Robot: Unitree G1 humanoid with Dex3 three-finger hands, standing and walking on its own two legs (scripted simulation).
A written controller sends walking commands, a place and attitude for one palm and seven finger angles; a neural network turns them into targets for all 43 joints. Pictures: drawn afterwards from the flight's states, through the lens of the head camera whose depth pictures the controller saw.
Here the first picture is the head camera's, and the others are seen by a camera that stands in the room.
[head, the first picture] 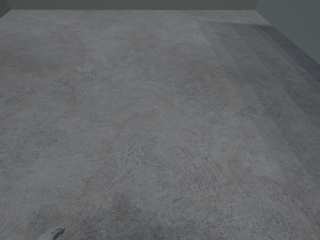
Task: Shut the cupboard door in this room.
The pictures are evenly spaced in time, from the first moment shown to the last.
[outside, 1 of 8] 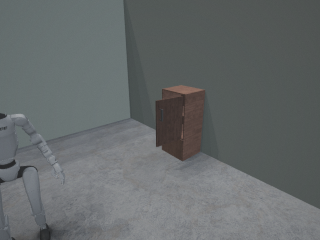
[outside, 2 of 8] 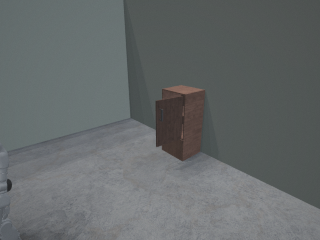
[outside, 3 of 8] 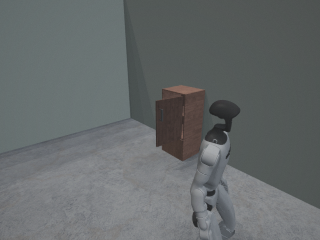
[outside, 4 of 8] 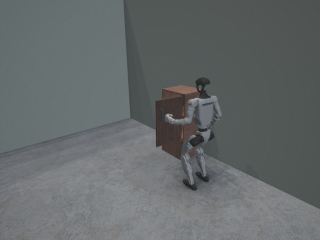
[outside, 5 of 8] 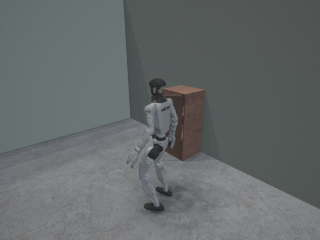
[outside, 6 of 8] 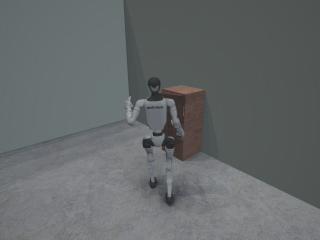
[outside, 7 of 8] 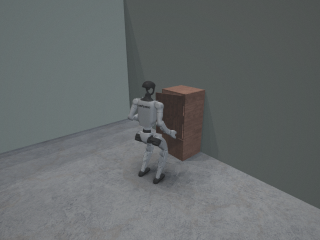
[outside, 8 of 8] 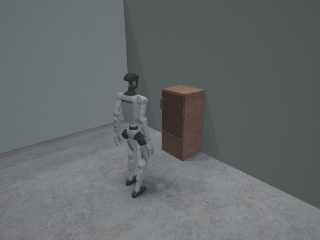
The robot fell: no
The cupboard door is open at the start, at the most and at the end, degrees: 83 83 0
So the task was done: yes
